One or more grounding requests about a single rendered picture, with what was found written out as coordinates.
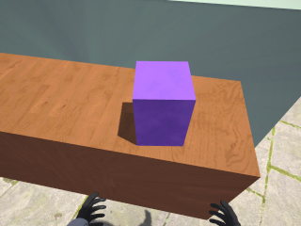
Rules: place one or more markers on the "pedestal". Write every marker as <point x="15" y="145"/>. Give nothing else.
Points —
<point x="71" y="126"/>

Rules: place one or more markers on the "carton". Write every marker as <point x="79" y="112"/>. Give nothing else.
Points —
<point x="163" y="102"/>

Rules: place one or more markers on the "right robot hand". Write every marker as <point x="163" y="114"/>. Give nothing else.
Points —
<point x="229" y="217"/>

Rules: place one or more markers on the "left robot hand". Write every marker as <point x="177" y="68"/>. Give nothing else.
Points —
<point x="87" y="209"/>

